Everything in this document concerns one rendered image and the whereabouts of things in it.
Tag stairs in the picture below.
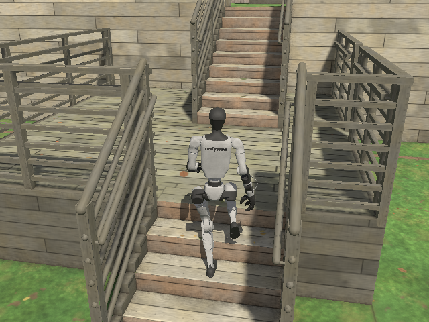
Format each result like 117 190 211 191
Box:
123 201 286 322
197 7 286 128

